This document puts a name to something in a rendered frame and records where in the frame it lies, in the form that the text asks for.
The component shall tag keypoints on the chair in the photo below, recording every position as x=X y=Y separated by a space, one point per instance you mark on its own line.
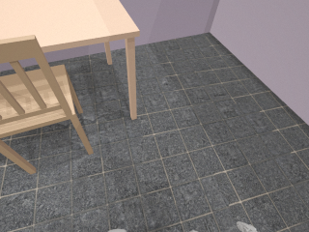
x=34 y=99

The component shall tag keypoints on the table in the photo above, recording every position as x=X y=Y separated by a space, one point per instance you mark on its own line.
x=64 y=24

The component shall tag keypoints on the right robot hand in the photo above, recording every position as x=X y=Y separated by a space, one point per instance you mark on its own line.
x=244 y=227

